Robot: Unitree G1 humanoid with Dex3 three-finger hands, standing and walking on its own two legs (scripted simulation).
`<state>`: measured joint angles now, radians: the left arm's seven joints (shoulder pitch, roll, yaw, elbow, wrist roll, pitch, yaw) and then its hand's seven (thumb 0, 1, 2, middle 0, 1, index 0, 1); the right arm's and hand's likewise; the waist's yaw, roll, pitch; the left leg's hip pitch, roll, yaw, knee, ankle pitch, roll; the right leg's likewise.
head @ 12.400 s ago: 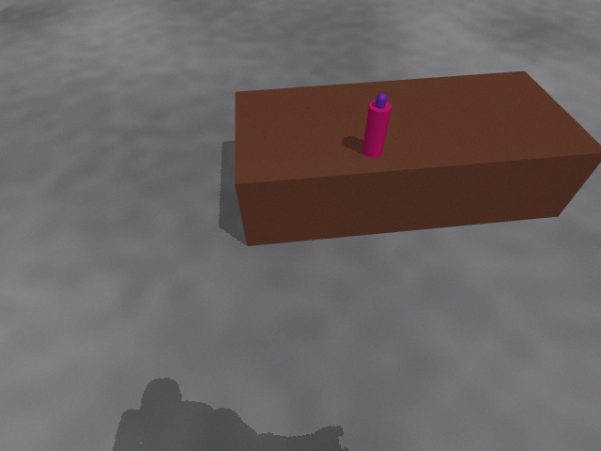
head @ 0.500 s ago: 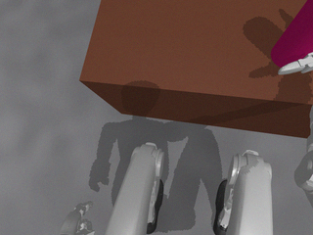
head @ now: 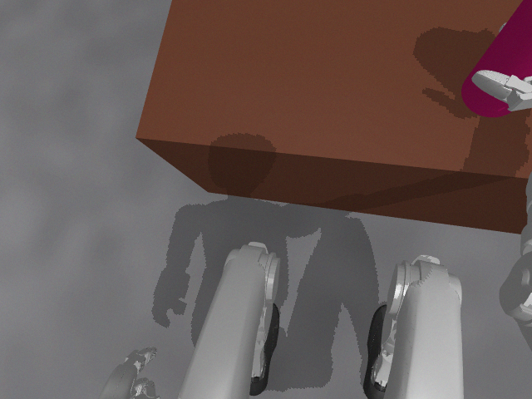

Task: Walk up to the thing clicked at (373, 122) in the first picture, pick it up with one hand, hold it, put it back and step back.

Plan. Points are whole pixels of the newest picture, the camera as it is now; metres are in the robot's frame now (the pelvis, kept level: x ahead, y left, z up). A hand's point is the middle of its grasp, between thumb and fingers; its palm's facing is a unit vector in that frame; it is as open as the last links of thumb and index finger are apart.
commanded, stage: settle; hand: right
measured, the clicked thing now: out of the picture +0.54 -0.24 +0.05
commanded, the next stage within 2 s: lift in 1.26 s
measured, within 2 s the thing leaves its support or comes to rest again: leaves its support in 0.34 s
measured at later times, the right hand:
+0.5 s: hand out of the picture +0.53 -0.25 +0.06, palm faces +0.22 +0.97 -0.03, open 10.3 cm
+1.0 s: hand out of the picture +0.54 -0.26 +0.11, palm faces +0.22 +0.97 -0.02, open 10.3 cm
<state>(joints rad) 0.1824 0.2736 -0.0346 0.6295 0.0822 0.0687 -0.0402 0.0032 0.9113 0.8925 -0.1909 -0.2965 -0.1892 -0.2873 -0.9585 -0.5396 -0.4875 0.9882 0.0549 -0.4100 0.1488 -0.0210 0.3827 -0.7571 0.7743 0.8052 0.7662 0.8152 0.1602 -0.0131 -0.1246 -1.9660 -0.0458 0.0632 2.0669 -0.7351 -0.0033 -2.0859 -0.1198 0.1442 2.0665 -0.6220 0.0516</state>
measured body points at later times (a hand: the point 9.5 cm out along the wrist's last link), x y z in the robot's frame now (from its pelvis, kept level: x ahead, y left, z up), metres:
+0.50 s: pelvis +0.01 +0.00 +0.03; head +0.22 -0.04 +0.43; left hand +0.09 +0.27 -0.09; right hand +0.52 -0.30 +0.06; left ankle +0.07 +0.12 -0.39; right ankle +0.09 -0.16 -0.39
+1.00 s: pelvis +0.02 -0.01 +0.09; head +0.22 -0.05 +0.48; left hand +0.11 +0.27 -0.03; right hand +0.52 -0.32 +0.11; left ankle +0.07 +0.12 -0.39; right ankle +0.09 -0.16 -0.39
